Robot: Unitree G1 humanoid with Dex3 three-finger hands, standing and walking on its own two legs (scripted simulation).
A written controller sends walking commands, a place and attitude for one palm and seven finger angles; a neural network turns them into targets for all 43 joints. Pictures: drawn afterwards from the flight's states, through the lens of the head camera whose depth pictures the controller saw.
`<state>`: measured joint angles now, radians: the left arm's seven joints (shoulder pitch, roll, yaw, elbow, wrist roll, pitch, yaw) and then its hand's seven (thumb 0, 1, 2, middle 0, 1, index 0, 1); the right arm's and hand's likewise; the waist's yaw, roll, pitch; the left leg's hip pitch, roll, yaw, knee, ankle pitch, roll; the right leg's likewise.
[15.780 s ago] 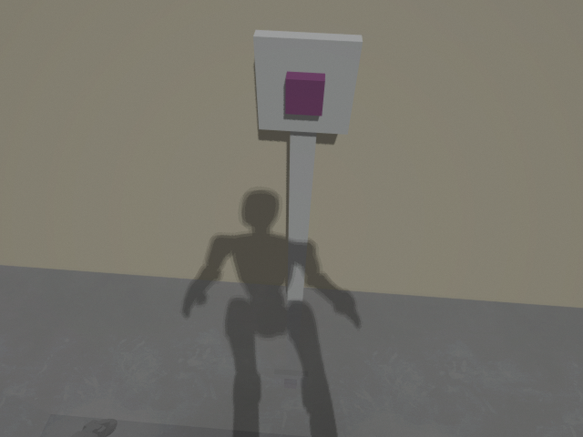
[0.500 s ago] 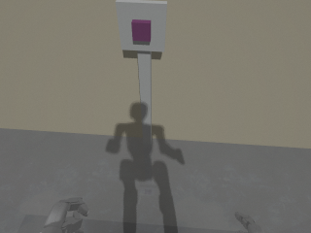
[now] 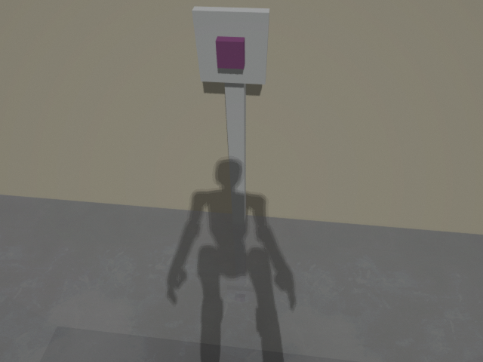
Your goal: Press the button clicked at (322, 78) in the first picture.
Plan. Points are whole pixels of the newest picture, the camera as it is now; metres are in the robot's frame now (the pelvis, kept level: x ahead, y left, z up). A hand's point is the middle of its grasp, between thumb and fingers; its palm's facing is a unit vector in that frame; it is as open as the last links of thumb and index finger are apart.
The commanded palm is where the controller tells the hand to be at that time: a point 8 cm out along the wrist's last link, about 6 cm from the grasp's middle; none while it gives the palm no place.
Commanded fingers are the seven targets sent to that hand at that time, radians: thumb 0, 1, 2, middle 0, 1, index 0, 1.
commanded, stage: let the arm hang, fingers relaxed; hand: left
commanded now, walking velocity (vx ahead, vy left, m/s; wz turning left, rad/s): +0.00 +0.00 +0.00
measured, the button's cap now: (230, 52) +0.83 +0.08 +0.12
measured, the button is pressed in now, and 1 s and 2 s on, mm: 0 0 0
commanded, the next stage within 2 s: stand and wait in 0.40 s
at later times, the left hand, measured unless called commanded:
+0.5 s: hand out of the picture +0.07 +0.20 -0.16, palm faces +0.00 -0.96 -0.27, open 7.4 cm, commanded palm none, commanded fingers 0.00 0.90 0.90 -0.20 -0.30 -0.20 -0.30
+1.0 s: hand out of the picture +0.11 +0.22 -0.16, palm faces -0.01 -0.95 -0.31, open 7.4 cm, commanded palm none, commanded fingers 0.00 0.90 0.90 -0.20 -0.30 -0.20 -0.30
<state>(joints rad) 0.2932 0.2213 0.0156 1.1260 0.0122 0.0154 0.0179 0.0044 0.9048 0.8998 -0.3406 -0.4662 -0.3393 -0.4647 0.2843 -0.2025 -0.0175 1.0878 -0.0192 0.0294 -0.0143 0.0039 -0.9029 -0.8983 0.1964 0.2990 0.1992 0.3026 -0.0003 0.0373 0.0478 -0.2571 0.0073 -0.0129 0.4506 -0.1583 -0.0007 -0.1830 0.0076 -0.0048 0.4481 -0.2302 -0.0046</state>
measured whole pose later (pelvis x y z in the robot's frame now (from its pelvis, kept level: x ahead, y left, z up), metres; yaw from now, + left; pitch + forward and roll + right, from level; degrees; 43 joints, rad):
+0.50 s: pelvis +0.02 -0.01 +0.00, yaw +0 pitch -1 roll +0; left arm 0.16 0.23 0.02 1.13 0.01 -0.01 0.01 0.00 0.90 0.90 -0.20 -0.30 -0.20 -0.30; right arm 0.20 -0.22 -0.02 1.11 -0.02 0.01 -0.02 0.00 -0.90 -0.90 0.20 0.30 0.20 0.30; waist -0.01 0.02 0.06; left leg -0.22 0.01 -0.01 0.41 -0.16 -0.01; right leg -0.16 0.01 0.00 0.41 -0.23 -0.01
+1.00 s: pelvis +0.04 -0.02 +0.01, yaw -1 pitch -1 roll +0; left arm 0.12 0.29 0.03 1.14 0.01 -0.02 0.01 0.00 0.90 0.90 -0.20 -0.30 -0.20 -0.30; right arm 0.12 -0.29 -0.02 1.11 -0.01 0.00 -0.02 0.00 -0.90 -0.90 0.20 0.30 0.20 0.30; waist -0.01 0.01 0.06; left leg -0.16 0.02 -0.01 0.36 -0.17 -0.02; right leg -0.09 0.02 0.00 0.35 -0.23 -0.02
